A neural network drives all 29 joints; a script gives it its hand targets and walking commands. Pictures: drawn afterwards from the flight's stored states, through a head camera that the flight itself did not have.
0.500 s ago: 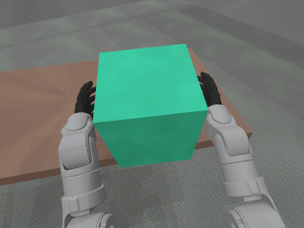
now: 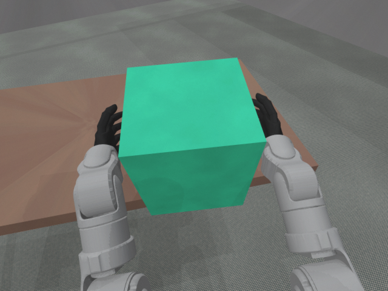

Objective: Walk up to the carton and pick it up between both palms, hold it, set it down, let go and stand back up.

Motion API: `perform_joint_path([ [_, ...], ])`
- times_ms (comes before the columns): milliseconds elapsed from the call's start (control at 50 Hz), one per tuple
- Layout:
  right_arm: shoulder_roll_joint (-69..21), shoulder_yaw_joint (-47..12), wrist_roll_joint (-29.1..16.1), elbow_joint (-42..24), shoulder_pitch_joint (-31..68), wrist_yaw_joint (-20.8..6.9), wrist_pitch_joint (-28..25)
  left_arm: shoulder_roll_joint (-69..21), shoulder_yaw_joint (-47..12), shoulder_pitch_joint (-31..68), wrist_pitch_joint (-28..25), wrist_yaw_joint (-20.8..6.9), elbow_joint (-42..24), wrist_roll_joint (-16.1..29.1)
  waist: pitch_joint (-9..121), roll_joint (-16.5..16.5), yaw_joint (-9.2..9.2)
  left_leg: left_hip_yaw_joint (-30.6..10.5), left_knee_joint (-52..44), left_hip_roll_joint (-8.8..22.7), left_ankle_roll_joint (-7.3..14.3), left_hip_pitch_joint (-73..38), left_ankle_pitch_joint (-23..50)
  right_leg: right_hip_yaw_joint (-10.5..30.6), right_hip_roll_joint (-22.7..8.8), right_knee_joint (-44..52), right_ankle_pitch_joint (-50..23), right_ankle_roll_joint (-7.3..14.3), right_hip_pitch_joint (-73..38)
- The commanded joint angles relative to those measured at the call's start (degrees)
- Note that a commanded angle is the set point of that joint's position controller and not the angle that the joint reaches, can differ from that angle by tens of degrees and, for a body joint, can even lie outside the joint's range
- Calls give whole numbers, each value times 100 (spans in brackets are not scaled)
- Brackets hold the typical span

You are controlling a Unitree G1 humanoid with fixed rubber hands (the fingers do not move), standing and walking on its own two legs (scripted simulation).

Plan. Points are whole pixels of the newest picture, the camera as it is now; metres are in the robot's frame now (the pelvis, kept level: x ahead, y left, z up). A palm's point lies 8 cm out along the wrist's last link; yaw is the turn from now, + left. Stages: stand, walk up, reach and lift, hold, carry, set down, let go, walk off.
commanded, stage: hold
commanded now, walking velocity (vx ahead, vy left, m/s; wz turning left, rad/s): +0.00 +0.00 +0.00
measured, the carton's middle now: (190, 143) +0.38 +0.00 +0.13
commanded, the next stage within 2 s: none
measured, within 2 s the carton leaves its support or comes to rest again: neither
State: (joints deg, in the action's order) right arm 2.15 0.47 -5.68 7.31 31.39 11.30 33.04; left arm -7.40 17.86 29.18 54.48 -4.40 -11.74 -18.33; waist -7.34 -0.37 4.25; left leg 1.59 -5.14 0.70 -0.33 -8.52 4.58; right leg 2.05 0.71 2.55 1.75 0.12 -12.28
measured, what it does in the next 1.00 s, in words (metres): stands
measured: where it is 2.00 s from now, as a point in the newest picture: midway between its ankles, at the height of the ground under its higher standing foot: outside the picture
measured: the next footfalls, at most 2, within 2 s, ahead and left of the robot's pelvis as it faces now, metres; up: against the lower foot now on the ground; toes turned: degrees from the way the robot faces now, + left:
none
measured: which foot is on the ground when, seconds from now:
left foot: down 0.00-1.00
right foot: down 0.00-1.00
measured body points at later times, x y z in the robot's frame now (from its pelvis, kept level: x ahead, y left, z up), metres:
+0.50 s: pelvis +0.00 +0.00 +0.00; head +0.00 +0.00 +0.45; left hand +0.35 +0.15 +0.17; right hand +0.37 -0.15 +0.16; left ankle +0.04 +0.12 -0.75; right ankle -0.02 -0.12 -0.75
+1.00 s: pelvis +0.00 +0.00 +0.00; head -0.01 +0.00 +0.45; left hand +0.36 +0.15 +0.17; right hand +0.37 -0.15 +0.16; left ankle +0.04 +0.12 -0.75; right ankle -0.02 -0.12 -0.75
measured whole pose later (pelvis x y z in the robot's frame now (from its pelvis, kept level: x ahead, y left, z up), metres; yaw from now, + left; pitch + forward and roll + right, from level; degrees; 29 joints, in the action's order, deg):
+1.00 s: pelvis +0.00 +0.00 +0.00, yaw -1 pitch -7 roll +0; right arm 2.2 1.4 -4.8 11.3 33.6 10.3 32.2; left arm -7.7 19.2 30.8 53.2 -4.5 -7.9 -18.9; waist -7.0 -0.4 4.0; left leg 2.1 -5.1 0.6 -0.1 -7.9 4.7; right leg 2.6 0.6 2.3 1.6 -0.1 -11.3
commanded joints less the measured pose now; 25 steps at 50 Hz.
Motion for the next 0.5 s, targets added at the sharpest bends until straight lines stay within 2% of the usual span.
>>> perform_joint_path([
  [0,-1837,-1797,-568,-1236,3766,-674,-368,-1528,-2075,3057,-371,-813,-624,872,2663,-15,-123,165,127,-79,92,-1366,793,-202,112,-149,-866,-418,349],
  [40,-1801,-1754,-531,-1090,3585,-669,-361,-1534,-1933,2978,-374,-812,-512,856,2633,115,-144,141,40,-65,186,-1236,783,-244,101,-189,-1029,-449,181],
  [80,-1813,-1822,-551,-1167,3634,-663,-388,-1509,-1930,2963,-399,-829,-535,924,2644,181,-123,117,86,-46,171,-1242,1011,-197,80,-210,-1238,-423,86],
  [100,-1814,-1839,-548,-1176,3661,-650,-381,-1554,-2022,3008,-407,-831,-616,906,2727,176,-94,131,86,-96,154,-1287,978,-114,78,-200,-1211,-445,38],
  [120,-1863,-1816,-560,-1108,3673,-640,-398,-1531,-2073,3039,-422,-838,-667,902,2709,-21,-114,109,82,-96,153,-1372,1027,-128,60,-251,-1321,-433,106],
  [180,-1915,-2010,-650,-1473,3644,-659,-433,-1645,-2327,2989,-463,-790,-989,1114,3018,-10,-69,75,231,-85,99,-1579,1582,-184,118,-206,-1671,-402,88],
  [200,-1849,-1953,-609,-1533,3689,-645,-435,-1665,-2451,3032,-473,-756,-1058,1171,3199,-31,40,44,238,-69,58,-1651,1662,-185,122,-248,-1605,-389,141],
  [260,-1854,-1950,-607,-1380,3554,-616,-388,-1581,-2391,2930,-450,-765,-891,1162,2922,69,37,72,219,-79,100,-1532,1418,-215,112,-237,-1590,-447,226],
  [300,-1922,-2090,-647,-1534,3519,-592,-378,-1570,-2326,2801,-429,-787,-852,1091,2925,120,-71,96,206,-107,156,-1466,1288,-198,110,-266,-1702,-494,121],
  [320,-1856,-2019,-631,-1477,3418,-579,-345,-1622,-2323,2807,-421,-789,-899,1083,2810,95,34,80,162,-119,141,-1431,1306,-158,131,-269,-1732,-479,129],
  [340,-1790,-1945,-566,-1293,3308,-564,-309,-1578,-2222,2752,-404,-809,-884,1043,2678,180,-13,65,131,-110,152,-1301,1234,-186,95,-244,-1689,-458,69],
  [380,-1785,-2026,-607,-1519,3321,-523,-333,-1592,-2289,2757,-381,-829,-858,1070,2675,80,46,39,125,-89,108,-1391,1314,-173,104,-216,-1686,-463,54],
  [420,-2040,-2162,-760,-1698,3589,-540,-356,-1624,-2481,3005,-418,-805,-1213,1184,3154,23,-29,68,197,-111,97,-1543,1460,-195,133,-356,-1844,-456,65],
  [440,-1970,-2083,-745,-1604,3528,-557,-344,-1645,-2508,3083,-406,-795,-1233,1139,3040,-107,13,51,171,-83,72,-1506,1422,-182,129,-337,-1700,-426,160],
  [460,-1961,-2073,-756,-1591,3498,-557,-324,-1593,-2419,2949,-363,-783,-1097,1086,2874,-187,-80,91,194,-114,68,-1310,1320,-181,105,-295,-1598,-440,80],
  [480,-1832,-1975,-667,-1413,3308,-549,-287,-1615,-2409,2852,-320,-785,-985,1069,2650,-196,28,81,155,-70,45,-1303,1177,-190,105,-220,-1356,-391,190],
])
